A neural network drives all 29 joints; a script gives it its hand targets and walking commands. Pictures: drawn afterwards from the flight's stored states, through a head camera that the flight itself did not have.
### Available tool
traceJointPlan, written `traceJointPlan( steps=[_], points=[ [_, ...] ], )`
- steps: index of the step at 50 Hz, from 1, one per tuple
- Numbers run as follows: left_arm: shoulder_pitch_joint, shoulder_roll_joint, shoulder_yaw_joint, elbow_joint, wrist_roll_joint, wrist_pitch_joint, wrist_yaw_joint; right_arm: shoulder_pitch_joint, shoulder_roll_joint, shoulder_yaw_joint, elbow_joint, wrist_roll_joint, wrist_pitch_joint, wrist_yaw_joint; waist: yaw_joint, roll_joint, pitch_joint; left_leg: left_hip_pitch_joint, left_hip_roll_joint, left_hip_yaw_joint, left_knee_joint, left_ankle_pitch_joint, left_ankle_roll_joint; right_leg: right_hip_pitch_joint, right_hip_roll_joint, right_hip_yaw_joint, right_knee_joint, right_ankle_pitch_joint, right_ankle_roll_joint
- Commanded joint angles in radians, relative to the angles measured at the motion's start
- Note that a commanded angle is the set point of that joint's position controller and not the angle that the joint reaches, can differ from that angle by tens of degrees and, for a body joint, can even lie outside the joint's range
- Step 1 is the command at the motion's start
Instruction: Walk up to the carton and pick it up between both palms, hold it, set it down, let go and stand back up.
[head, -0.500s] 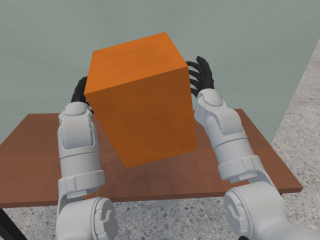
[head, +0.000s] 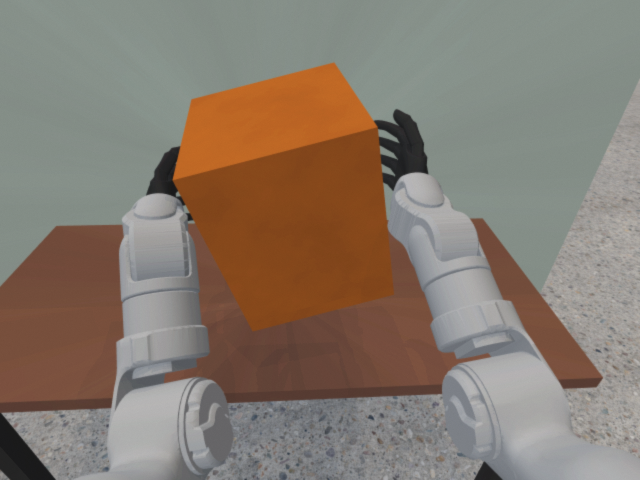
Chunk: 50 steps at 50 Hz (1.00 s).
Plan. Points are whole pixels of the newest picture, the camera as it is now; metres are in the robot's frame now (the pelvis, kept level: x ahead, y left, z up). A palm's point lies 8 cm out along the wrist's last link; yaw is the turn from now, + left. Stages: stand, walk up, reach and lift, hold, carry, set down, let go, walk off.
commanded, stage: hold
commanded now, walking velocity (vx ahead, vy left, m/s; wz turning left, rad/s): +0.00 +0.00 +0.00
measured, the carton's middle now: (293, 197) +0.42 -0.02 +0.22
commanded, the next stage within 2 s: set down in 1.10 s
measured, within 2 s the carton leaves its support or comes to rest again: neither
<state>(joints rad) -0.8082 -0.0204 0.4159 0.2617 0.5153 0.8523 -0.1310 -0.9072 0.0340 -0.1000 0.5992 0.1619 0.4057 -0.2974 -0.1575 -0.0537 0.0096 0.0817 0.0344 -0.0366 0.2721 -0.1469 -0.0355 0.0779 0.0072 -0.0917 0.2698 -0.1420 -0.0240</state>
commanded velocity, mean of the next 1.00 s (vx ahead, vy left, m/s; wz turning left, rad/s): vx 0.00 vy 0.00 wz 0.00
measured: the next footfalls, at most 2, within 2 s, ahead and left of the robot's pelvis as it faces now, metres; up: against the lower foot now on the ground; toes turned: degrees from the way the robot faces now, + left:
none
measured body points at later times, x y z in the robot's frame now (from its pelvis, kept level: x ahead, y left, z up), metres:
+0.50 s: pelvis -0.01 +0.01 +0.00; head -0.08 +0.04 +0.44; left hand +0.38 +0.16 +0.24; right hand +0.37 -0.13 +0.28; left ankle +0.02 +0.15 -0.75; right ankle +0.02 -0.10 -0.75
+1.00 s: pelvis +0.00 +0.00 +0.00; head -0.08 +0.03 +0.44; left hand +0.38 +0.15 +0.24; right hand +0.36 -0.13 +0.28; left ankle +0.02 +0.15 -0.75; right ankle +0.02 -0.10 -0.75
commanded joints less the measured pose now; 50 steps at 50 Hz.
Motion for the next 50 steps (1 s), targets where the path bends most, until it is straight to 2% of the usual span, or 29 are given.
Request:
traceJointPlan(
  steps=[1,5,6,8,11,12,15,16,17,19,20,21,23,24,27,29,30,31,33,34,35,36,37,38,41,44,47,48,50],
  points=[
    [-0.698,-0.422,-0.351,-0.151,-0.208,-0.105,-0.181,-0.614,0.535,0.388,-0.229,0.158,-0.01,0.121,0.042,-0.001,-0.313,-0.021,-0.111,0.107,-0.009,0.193,0.038,0.16,0.035,-0.013,-0.012,0.268,0.101],
    [-0.729,-0.425,-0.387,-0.247,-0.245,-0.114,-0.165,-0.613,0.557,0.423,-0.308,0.19,-0.008,0.119,0.043,0.013,-0.398,0.021,-0.114,0.1,0.008,0.256,0.032,0.162,0.04,-0.015,-0.003,0.314,0.104],
    [-0.732,-0.414,-0.379,-0.249,-0.238,-0.113,-0.16,-0.606,0.554,0.428,-0.289,0.194,-0.001,0.119,0.049,0.013,-0.379,0.028,-0.114,0.104,0.007,0.262,0.03,0.154,0.044,-0.015,-0.005,0.315,0.102],
    [-0.733,-0.432,-0.421,-0.287,-0.251,-0.108,-0.156,-0.568,0.543,0.418,-0.295,0.195,0.004,0.121,0.023,0.041,-0.373,0.032,-0.107,0.1,0.006,0.27,0.013,0.153,0.051,-0.018,-0.003,0.298,0.093],
    [-0.725,-0.449,-0.42,-0.25,-0.232,-0.092,-0.159,-0.543,0.495,0.357,-0.223,0.154,0.011,0.135,0.014,0.074,-0.283,-0.02,-0.088,0.098,-0.041,0.137,0.009,0.117,0.055,-0.027,-0.014,0.14,0.075],
    [-0.755,-0.46,-0.443,-0.255,-0.234,-0.09,-0.16,-0.545,0.485,0.33,-0.207,0.137,0.008,0.144,-0.005,0.105,-0.263,-0.051,-0.078,0.1,-0.054,0.106,0.003,0.116,0.059,-0.031,-0.01,0.105,0.069],
    [-0.775,-0.489,-0.471,-0.224,-0.244,-0.096,-0.161,-0.555,0.465,0.277,-0.167,0.104,0.0,0.156,-0.034,0.134,-0.236,-0.114,-0.065,0.089,-0.078,0.021,0.0,0.126,0.057,-0.032,0.007,0.074,0.064],
    [-0.784,-0.507,-0.482,-0.234,-0.25,-0.101,-0.16,-0.572,0.471,0.281,-0.182,0.101,-0.007,0.163,-0.028,0.14,-0.25,-0.129,-0.054,0.082,-0.083,0.017,0.0,0.147,0.065,-0.037,0.021,0.088,0.061],
    [-0.778,-0.496,-0.458,-0.177,-0.229,-0.098,-0.162,-0.562,0.455,0.252,-0.126,0.079,-0.004,0.166,-0.041,0.136,-0.201,-0.157,-0.053,0.083,-0.1,-0.026,0.003,0.153,0.064,-0.037,0.015,0.062,0.06],
    [-0.768,-0.513,-0.466,-0.182,-0.231,-0.103,-0.165,-0.592,0.453,0.255,-0.154,0.076,-0.023,0.173,-0.032,0.142,-0.247,-0.168,-0.053,0.082,-0.093,-0.006,0.0,0.178,0.064,-0.036,0.026,0.09,0.057],
    [-0.775,-0.516,-0.459,-0.161,-0.228,-0.105,-0.166,-0.59,0.444,0.235,-0.122,0.065,-0.022,0.173,-0.044,0.143,-0.223,-0.175,-0.051,0.079,-0.097,-0.026,-0.002,0.175,0.061,-0.036,0.023,0.07,0.055],
    [-0.772,-0.505,-0.439,-0.105,-0.212,-0.102,-0.17,-0.613,0.431,0.215,-0.105,0.047,-0.027,0.176,-0.039,0.137,-0.192,-0.196,-0.05,0.08,-0.11,-0.081,0.005,0.163,0.06,-0.039,0.017,0.029,0.058],
    [-0.76,-0.494,-0.404,-0.113,-0.197,-0.112,-0.168,-0.602,0.443,0.223,-0.081,0.044,-0.037,0.186,-0.006,0.115,-0.21,-0.203,-0.05,0.083,-0.116,-0.07,0.016,0.183,0.061,-0.04,0.027,0.042,0.061],
    [-0.748,-0.482,-0.385,-0.1,-0.19,-0.114,-0.166,-0.601,0.438,0.221,-0.068,0.045,-0.039,0.19,0.0,0.104,-0.209,-0.19,-0.051,0.089,-0.109,-0.039,0.015,0.173,0.061,-0.039,0.024,0.055,0.06],
    [-0.755,-0.484,-0.389,-0.154,-0.21,-0.127,-0.153,-0.636,0.47,0.275,-0.138,0.084,-0.059,0.187,0.019,0.083,-0.334,-0.096,-0.071,0.095,-0.045,0.133,0.005,0.18,0.064,-0.036,0.018,0.136,0.059],
    [-0.747,-0.473,-0.385,-0.196,-0.218,-0.132,-0.138,-0.634,0.495,0.332,-0.164,0.117,-0.061,0.185,0.044,0.061,-0.381,-0.04,-0.077,0.095,-0.018,0.221,0.01,0.178,0.068,-0.034,0.017,0.187,0.064],
    [-0.735,-0.444,-0.356,-0.166,-0.206,-0.129,-0.134,-0.63,0.507,0.342,-0.154,0.125,-0.055,0.182,0.063,0.038,-0.356,-0.04,-0.084,0.098,-0.013,0.225,0.019,0.174,0.063,-0.029,0.006,0.189,0.07],
    [-0.702,-0.438,-0.352,-0.178,-0.206,-0.125,-0.133,-0.601,0.515,0.364,-0.164,0.134,-0.051,0.177,0.068,0.016,-0.367,-0.017,-0.089,0.1,-0.008,0.248,0.027,0.179,0.058,-0.022,0.005,0.223,0.075],
    [-0.676,-0.418,-0.352,-0.184,-0.207,-0.115,-0.135,-0.595,0.523,0.385,-0.2,0.146,-0.043,0.16,0.07,0.0,-0.349,0.001,-0.102,0.103,-0.002,0.254,0.033,0.171,0.051,-0.017,-0.009,0.253,0.084],
    [-0.683,-0.424,-0.377,-0.223,-0.219,-0.116,-0.137,-0.575,0.531,0.394,-0.217,0.15,-0.038,0.152,0.049,-0.009,-0.373,0.017,-0.103,0.104,0.002,0.262,0.033,0.172,0.051,-0.015,-0.006,0.283,0.088],
    [-0.695,-0.42,-0.392,-0.252,-0.234,-0.119,-0.14,-0.566,0.545,0.405,-0.243,0.159,-0.036,0.142,0.041,-0.007,-0.395,0.027,-0.109,0.106,0.013,0.284,0.033,0.179,0.048,-0.011,-0.005,0.321,0.094],
    [-0.681,-0.41,-0.377,-0.22,-0.225,-0.111,-0.143,-0.57,0.539,0.403,-0.246,0.156,-0.026,0.133,0.04,-0.014,-0.344,0.018,-0.114,0.104,0.008,0.253,0.037,0.164,0.042,-0.011,-0.014,0.318,0.099],
    [-0.704,-0.416,-0.405,-0.258,-0.245,-0.116,-0.147,-0.588,0.555,0.414,-0.289,0.163,-0.028,0.126,0.032,-0.018,-0.382,0.017,-0.118,0.105,0.01,0.236,0.037,0.168,0.037,-0.009,-0.013,0.318,0.106],
    [-0.719,-0.424,-0.429,-0.269,-0.252,-0.115,-0.147,-0.568,0.544,0.398,-0.278,0.155,-0.018,0.121,0.004,0.005,-0.351,0.022,-0.115,0.101,0.011,0.238,0.027,0.15,0.039,-0.012,-0.011,0.332,0.104],
    [-0.732,-0.418,-0.427,-0.238,-0.247,-0.101,-0.159,-0.554,0.521,0.363,-0.241,0.136,0.003,0.118,-0.008,0.021,-0.264,-0.014,-0.108,0.103,-0.02,0.125,0.029,0.104,0.029,-0.014,-0.026,0.211,0.097],
    [-0.774,-0.449,-0.463,-0.236,-0.254,-0.094,-0.169,-0.561,0.499,0.32,-0.212,0.118,0.013,0.127,-0.033,0.086,-0.247,-0.055,-0.094,0.104,-0.047,0.062,0.014,0.086,0.032,-0.021,-0.024,0.108,0.084],
    [-0.771,-0.455,-0.435,-0.163,-0.228,-0.088,-0.18,-0.567,0.479,0.276,-0.147,0.094,0.018,0.136,-0.032,0.11,-0.206,-0.098,-0.086,0.1,-0.07,-0.011,0.013,0.086,0.028,-0.021,-0.02,0.041,0.075],
    [-0.764,-0.458,-0.422,-0.15,-0.225,-0.089,-0.183,-0.584,0.479,0.269,-0.145,0.086,0.013,0.141,-0.022,0.099,-0.209,-0.113,-0.082,0.096,-0.079,-0.029,0.018,0.093,0.033,-0.024,-0.017,0.029,0.075],
    [-0.776,-0.464,-0.412,-0.151,-0.226,-0.1,-0.181,-0.607,0.49,0.277,-0.153,0.093,0.001,0.151,-0.005,0.094,-0.258,-0.12,-0.08,0.097,-0.075,0.006,0.021,0.122,0.04,-0.027,0.001,0.069,0.076]
  ],
)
